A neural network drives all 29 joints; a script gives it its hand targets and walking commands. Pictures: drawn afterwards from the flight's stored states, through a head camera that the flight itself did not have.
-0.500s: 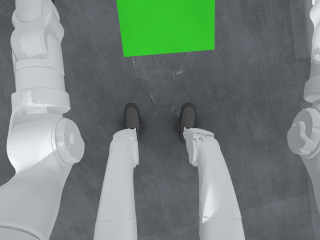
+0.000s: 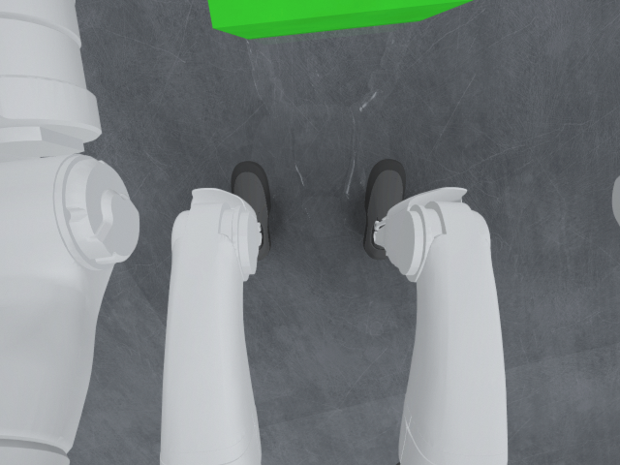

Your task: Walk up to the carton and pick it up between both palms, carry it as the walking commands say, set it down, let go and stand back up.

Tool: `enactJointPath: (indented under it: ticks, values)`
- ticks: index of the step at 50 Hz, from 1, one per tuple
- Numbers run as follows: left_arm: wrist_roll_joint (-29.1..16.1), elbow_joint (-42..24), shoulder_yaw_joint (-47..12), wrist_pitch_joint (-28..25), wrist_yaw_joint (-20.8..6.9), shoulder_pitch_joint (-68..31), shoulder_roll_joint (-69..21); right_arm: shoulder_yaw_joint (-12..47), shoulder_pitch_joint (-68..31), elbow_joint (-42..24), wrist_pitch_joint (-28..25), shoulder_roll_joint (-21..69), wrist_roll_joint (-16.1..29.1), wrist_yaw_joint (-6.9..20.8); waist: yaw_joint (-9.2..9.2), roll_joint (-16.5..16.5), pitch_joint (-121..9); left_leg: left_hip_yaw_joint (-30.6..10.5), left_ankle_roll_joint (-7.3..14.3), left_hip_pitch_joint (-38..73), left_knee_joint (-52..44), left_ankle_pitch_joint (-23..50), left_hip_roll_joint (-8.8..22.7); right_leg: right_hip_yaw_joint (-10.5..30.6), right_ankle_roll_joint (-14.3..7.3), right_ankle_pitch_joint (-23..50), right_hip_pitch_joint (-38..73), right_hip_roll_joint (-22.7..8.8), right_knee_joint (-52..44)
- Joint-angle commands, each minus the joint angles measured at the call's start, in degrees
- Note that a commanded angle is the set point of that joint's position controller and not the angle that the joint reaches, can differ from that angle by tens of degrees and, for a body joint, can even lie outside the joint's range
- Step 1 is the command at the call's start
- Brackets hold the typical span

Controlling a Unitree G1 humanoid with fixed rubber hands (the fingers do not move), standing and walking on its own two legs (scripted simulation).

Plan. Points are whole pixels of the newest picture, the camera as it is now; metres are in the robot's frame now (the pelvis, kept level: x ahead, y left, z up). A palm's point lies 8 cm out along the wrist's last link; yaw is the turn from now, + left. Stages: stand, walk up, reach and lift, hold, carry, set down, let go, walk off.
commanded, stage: reach and lift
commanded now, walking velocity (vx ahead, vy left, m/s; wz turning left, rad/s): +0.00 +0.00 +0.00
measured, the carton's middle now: out of the picture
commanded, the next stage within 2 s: none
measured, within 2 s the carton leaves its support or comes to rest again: neither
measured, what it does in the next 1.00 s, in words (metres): lowers itself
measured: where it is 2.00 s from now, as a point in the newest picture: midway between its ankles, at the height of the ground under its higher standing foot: (317, 227)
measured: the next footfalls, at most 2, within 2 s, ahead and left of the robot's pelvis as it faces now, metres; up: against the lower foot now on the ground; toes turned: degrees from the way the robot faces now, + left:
none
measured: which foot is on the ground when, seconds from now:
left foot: down 0.00-1.00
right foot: down 0.00-1.00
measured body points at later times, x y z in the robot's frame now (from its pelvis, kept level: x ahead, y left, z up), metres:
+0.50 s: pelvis +0.01 +0.00 -0.11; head +0.41 -0.01 +0.08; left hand +0.59 +0.20 -0.30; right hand +0.62 -0.24 -0.28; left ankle +0.12 +0.14 -0.51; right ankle +0.12 -0.11 -0.51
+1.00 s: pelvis +0.01 +0.01 -0.16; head +0.41 +0.00 +0.01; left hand +0.58 +0.20 -0.38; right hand +0.60 -0.23 -0.37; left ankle +0.12 +0.14 -0.51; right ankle +0.12 -0.11 -0.51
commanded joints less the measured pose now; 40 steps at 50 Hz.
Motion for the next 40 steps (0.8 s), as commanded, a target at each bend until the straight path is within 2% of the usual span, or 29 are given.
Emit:
enactJointPath:
  ticks: [1, 2, 3, 4, 6, 8, 9, 10, 12, 13, 14, 17, 18, 19, 20, 21, 24, 26, 28, 30, 31, 32, 33, 34, 35, 36, 37, 39, 40]
  values:
    - [-2.4, -2.7, -0.9, -1.5, 0.2, -20.7, 16.3, 3.9, -23.4, -0.8, -1.7, -13.9, 3.0, -0.7, 6.25, -3.9, -108.3, 9.0, 0.9, 22.6, 4.5, 9.3, -4.7, 1.3, 0.0, 13.5, 40.7, 5.5, 4.9]
    - [-2.8, -5.3, -1.0, -1.9, 0.2, -21.8, 16.6, 4.5, -25.7, -4.8, -2.1, -14.0, 3.5, -1.2, 6.35, -5.6, -113.1, 8.8, 1.2, 22.7, 5.4, 11.2, -5.0, 1.7, 0.2, 17.0, 44.4, 5.5, 5.9]
    - [-2.9, -5.4, -0.9, -2.0, 0.3, -21.3, 17.0, 3.7, -25.1, -5.8, -2.1, -14.8, 3.0, -1.6, 5.81, -5.3, -113.0, 9.0, 1.3, 21.3, 6.6, 12.1, -5.1, 1.5, 0.2, 19.0, 44.6, 5.3, 7.5]
    - [-2.9, -4.8, -0.6, -2.6, 0.3, -21.2, 17.3, 4.8, -25.1, -4.8, -2.4, -13.8, 3.6, -1.5, 6.48, -6.5, -112.8, 9.2, 1.3, 20.6, 7.9, 12.0, -5.0, 1.7, 0.3, 19.1, 43.9, 5.4, 8.6]
    - [-3.5, -7.8, -1.9, -3.2, 0.5, -21.0, 17.2, 5.4, -24.4, -5.6, -2.8, -13.0, 4.3, -1.6, 6.95, -4.8, -113.5, 9.1, 1.4, 21.7, 9.0, 13.7, -4.8, 1.7, 0.3, 20.1, 42.7, 5.1, 10.2]
    - [-4.5, -8.3, -2.2, -3.6, 0.8, -22.9, 17.3, 5.0, -25.8, -7.1, -3.2, -14.9, 4.1, -2.1, 5.68, -5.7, -114.2, 8.8, 1.4, 20.8, 11.5, 13.7, -4.7, 1.7, 0.4, 20.5, 42.5, 4.7, 12.4]
    - [-3.9, -6.1, -1.3, -3.8, 0.9, -22.0, 18.9, 5.8, -25.3, -6.9, -3.2, -13.8, 4.8, -2.4, 6.54, -6.6, -112.4, 9.0, 1.8, 18.9, 12.2, 13.0, -4.5, 1.9, 0.9, 20.3, 42.1, 4.6, 13.1]
    - [-4.6, -7.0, -1.7, -4.2, 1.0, -20.9, 17.9, 5.1, -24.6, -7.4, -3.6, -15.0, 4.0, -2.5, 5.88, -6.8, -113.0, 9.0, 1.6, 19.5, 13.3, 14.4, -4.8, 1.8, 0.8, 21.4, 42.3, 4.5, 14.2]
    - [-4.6, -4.8, -2.2, -5.0, 1.1, -19.8, 17.3, 6.3, -23.0, -5.1, -4.2, -13.5, 4.6, -2.4, 5.89, -6.3, -109.3, 8.8, 1.6, 18.9, 14.5, 14.2, -4.5, 1.9, 0.8, 20.7, 38.6, 4.1, 15.4]
    - [-4.5, -1.7, -2.5, -5.3, 0.9, -19.1, 17.2, 5.9, -21.6, -0.4, -4.5, -13.1, 4.2, -2.1, 5.65, -5.5, -104.9, 8.6, 1.5, 17.4, 15.1, 12.4, -4.4, 1.4, 0.9, 18.4, 35.6, 3.8, 16.3]
    - [-4.1, -5.1, -2.0, -6.0, 1.2, -18.9, 17.4, 5.7, -21.9, -3.9, -5.2, -13.9, 4.3, -2.1, 5.75, -5.8, -107.5, 8.5, 1.4, 18.6, 16.0, 15.0, -4.4, 1.9, 1.0, 20.8, 37.1, 3.8, 16.9]
    - [-4.8, -1.8, -3.6, -7.0, 1.1, -18.1, 16.2, 7.0, -21.6, -1.4, -6.2, -12.5, 5.1, -2.1, 5.49, -5.4, -103.5, 8.0, 1.3, 17.0, 18.2, 14.3, -4.3, 1.8, 1.2, 19.9, 34.3, 3.2, 19.4]
    - [-4.9, 0.6, -3.7, -7.0, 1.1, -18.2, 14.9, 6.6, -20.3, 1.5, -6.3, -13.3, 3.9, -2.0, 4.31, -5.2, -100.5, 7.9, 0.9, 14.7, 19.1, 14.5, -4.4, 1.9, 1.2, 20.4, 32.8, 3.4, 19.8]
    - [-4.2, -1.2, -3.0, -7.8, 1.2, -18.9, 16.3, 5.9, -21.9, 0.3, -6.9, -13.3, 4.0, -2.0, 5.16, -4.8, -99.7, 7.8, 1.0, 15.6, 19.7, 14.6, -4.3, 1.8, 1.3, 19.3, 31.0, 3.2, 20.7]
    - [-4.8, -0.1, -4.1, -8.2, 1.1, -18.1, 15.4, 6.5, -20.8, 1.5, -7.5, -13.0, 3.8, -1.8, 4.53, -4.6, -98.0, 7.3, 0.9, 15.8, 20.1, 15.5, -4.2, 1.4, 1.5, 19.4, 29.0, 3.1, 21.1]
    - [-4.7, 1.6, -3.2, -8.3, 1.3, -18.1, 15.7, 7.3, -21.1, 3.6, -7.6, -12.6, 4.1, -1.9, 5.12, -5.3, -97.0, 7.4, 0.7, 14.9, 21.1, 15.7, -4.5, 1.8, 1.7, 19.7, 29.5, 3.0, 21.8]
    - [-5.2, -0.6, -4.2, -9.8, 1.3, -19.2, 15.3, 7.5, -22.5, 1.2, -8.9, -12.8, 4.8, -2.2, 4.98, -4.1, -97.9, 7.2, 0.6, 14.0, 23.1, 17.6, -4.4, 2.3, 1.4, 23.2, 29.7, 2.8, 23.7]
    - [-5.0, 3.7, -3.4, -10.0, 1.4, -17.0, 16.2, 8.9, -20.7, 4.8, -9.1, -12.2, 5.3, -2.3, 5.52, -5.5, -93.4, 7.7, 0.6, 11.0, 23.9, 15.7, -4.5, 2.5, 1.8, 21.2, 28.2, 2.7, 24.1]
    - [-5.6, 5.3, -5.1, -10.7, 1.2, -18.0, 15.9, 8.6, -21.5, 7.1, -9.6, -11.9, 5.2, -2.2, 4.74, -4.8, -89.5, 6.8, 0.6, 9.9, 24.6, 15.0, -4.1, 2.4, 1.8, 20.2, 25.6, 2.5, 25.4]
    - [-6.3, 3.6, -5.2, -11.7, 1.1, -19.0, 15.6, 8.8, -22.5, 4.7, -10.7, -12.7, 5.3, -2.6, 3.99, -4.9, -89.5, 6.6, 0.3, 8.4, 26.3, 16.4, -4.1, 3.3, 1.7, 22.4, 26.0, 2.3, 26.0]
    - [-6.8, 5.0, -6.1, -11.8, 1.0, -19.2, 15.2, 9.6, -22.3, 5.9, -10.9, -12.1, 5.4, -2.6, 3.58, -6.1, -88.4, 6.6, 0.3, 8.1, 26.5, 16.4, -4.1, 2.7, 1.9, 22.5, 25.4, 2.2, 26.6]
    - [-6.8, 6.2, -6.5, -11.9, 0.9, -19.6, 15.3, 9.5, -22.9, 7.0, -11.0, -12.5, 5.6, -2.6, 3.43, -4.7, -86.8, 6.3, 0.1, 7.9, 26.6, 16.2, -3.8, 2.7, 1.8, 21.7, 24.0, 2.3, 27.0]
    - [-6.1, 9.2, -6.0, -11.9, 0.9, -18.2, 16.4, 9.8, -22.0, 9.8, -10.8, -12.5, 5.4, -2.7, 4.18, -4.3, -83.7, 6.5, 0.0, 6.7, 27.3, 14.6, -3.7, 3.0, 2.1, 19.6, 22.5, 2.0, 27.3]
    - [-6.6, 9.2, -6.3, -12.3, 0.8, -18.8, 15.3, 10.2, -23.2, 8.1, -11.4, -12.9, 6.0, -2.6, 4.5, -3.5, -81.9, 6.5, -0.2, 5.7, 27.7, 14.8, -3.6, 3.5, 1.8, 19.6, 21.4, 2.0, 27.2]
    - [-6.5, 5.9, -5.3, -12.8, 0.9, -21.2, 17.0, 10.4, -24.8, 6.0, -11.6, -12.6, 5.9, -2.7, 4.94, -4.8, -84.2, 6.4, -0.1, 7.0, 28.3, 15.7, -3.7, 3.7, 2.0, 20.0, 22.9, 1.9, 27.9]
    - [-6.7, 8.8, -6.6, -13.0, 0.9, -20.0, 16.1, 10.9, -24.3, 8.1, -11.8, -13.0, 6.3, -2.6, 4.39, -3.7, -81.5, 6.5, -0.2, 4.6, 29.0, 14.5, -3.4, 3.8, 1.9, 19.6, 21.1, 2.0, 28.4]
    - [-7.4, 6.4, -6.7, -13.4, 0.9, -21.4, 15.6, 10.8, -24.9, 6.2, -12.2, -13.1, 6.3, -2.8, 3.56, -5.3, -84.7, 6.5, -0.1, 5.8, 29.1, 15.9, -3.6, 3.4, 1.9, 21.9, 23.3, 1.9, 28.8]
    - [-7.1, 8.4, -6.3, -13.7, 1.1, -21.8, 17.2, 11.7, -25.6, 8.2, -12.2, -12.7, 7.4, -3.0, 4.97, -4.5, -82.1, 6.4, -0.1, 5.2, 30.3, 15.7, -3.1, 4.2, 1.9, 21.6, 21.9, 1.5, 30.0]
    - [-7.7, 9.5, -7.3, -13.6, 1.2, -21.7, 16.9, 12.0, -24.9, 8.7, -12.3, -13.1, 7.3, -2.9, 4.28, -5.3, -81.5, 5.9, 0.1, 6.0, 30.2, 15.1, -3.0, 3.3, 2.2, 20.3, 21.3, 1.4, 30.6]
